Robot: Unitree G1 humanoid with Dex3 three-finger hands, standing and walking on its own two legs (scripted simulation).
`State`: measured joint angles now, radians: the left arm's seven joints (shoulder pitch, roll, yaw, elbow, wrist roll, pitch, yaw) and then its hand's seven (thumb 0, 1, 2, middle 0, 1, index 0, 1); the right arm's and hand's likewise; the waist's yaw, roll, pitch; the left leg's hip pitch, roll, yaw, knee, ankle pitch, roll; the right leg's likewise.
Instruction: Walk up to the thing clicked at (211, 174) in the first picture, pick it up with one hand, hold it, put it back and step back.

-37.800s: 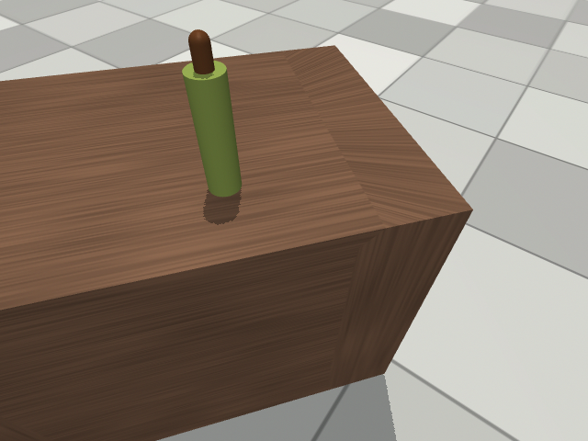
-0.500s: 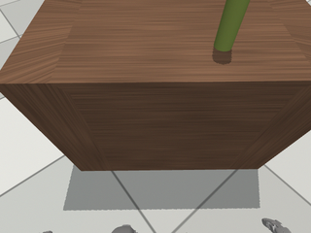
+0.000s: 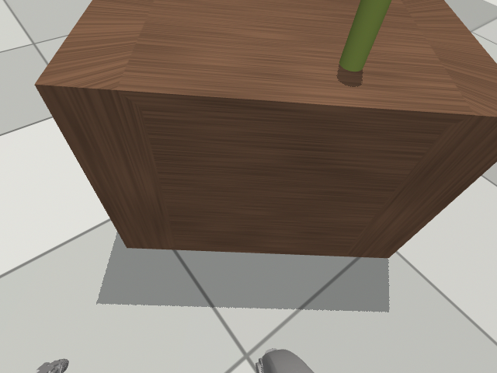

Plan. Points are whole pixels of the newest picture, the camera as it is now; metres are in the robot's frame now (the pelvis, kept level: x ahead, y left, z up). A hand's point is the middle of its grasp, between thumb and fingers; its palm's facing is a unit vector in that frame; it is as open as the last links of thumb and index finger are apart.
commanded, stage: step back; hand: right
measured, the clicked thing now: (372, 8) +0.82 -0.26 +0.17
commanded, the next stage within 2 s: none
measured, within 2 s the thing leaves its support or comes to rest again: neither
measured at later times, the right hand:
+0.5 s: hand out of the picture -0.09 -0.32 -0.16, palm faces -0.04 +0.92 -0.38, open 7.4 cm
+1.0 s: hand out of the picture -0.21 -0.33 -0.16, palm faces -0.01 +0.93 -0.37, open 7.4 cm
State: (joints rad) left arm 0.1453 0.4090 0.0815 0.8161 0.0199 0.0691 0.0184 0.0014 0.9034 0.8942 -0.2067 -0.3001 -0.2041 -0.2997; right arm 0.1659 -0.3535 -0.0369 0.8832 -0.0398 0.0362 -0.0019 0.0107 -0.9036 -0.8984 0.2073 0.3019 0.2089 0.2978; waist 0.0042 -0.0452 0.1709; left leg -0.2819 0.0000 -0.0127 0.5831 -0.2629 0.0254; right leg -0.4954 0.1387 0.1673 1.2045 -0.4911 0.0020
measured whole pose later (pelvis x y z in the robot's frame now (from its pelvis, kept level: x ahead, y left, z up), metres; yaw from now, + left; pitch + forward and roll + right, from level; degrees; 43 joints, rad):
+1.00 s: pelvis -0.32 -0.06 -0.01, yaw -3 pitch -3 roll +0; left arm 0.22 0.35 0.05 0.94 0.05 0.01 0.00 0.00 0.90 0.89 -0.21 -0.30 -0.21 -0.30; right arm 0.12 -0.40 -0.05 0.88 -0.03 0.06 0.00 0.01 -0.91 -0.90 0.20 0.30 0.21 0.30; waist 0.04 0.04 0.12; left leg -0.45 -0.02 -0.11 0.88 -0.44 0.00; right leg -0.23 0.04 0.04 0.64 -0.37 -0.03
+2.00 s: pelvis -0.30 -0.02 +0.00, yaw +0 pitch -2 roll -1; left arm 0.13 0.38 0.02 1.06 0.02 -0.02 0.00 0.00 0.90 0.89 -0.21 -0.30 -0.20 -0.30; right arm 0.05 -0.32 -0.02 1.06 -0.02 -0.01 0.01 0.01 -0.90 -0.90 0.21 0.30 0.21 0.30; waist 0.02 -0.01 0.08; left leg -0.26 0.04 0.04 0.53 -0.24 -0.01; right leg -0.16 -0.02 0.02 0.49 -0.31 0.03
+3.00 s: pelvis -0.31 -0.02 +0.02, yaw +0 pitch -2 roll +0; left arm 0.13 0.35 0.00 1.14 0.02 -0.01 -0.01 0.00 0.90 0.89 -0.21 -0.30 -0.20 -0.30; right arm 0.11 -0.35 -0.01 1.15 -0.01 -0.01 0.02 0.01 -0.91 -0.90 0.20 0.30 0.21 0.30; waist -0.01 0.00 0.05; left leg -0.17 0.03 0.05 0.34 -0.13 0.00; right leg -0.08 -0.03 0.02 0.32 -0.20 0.03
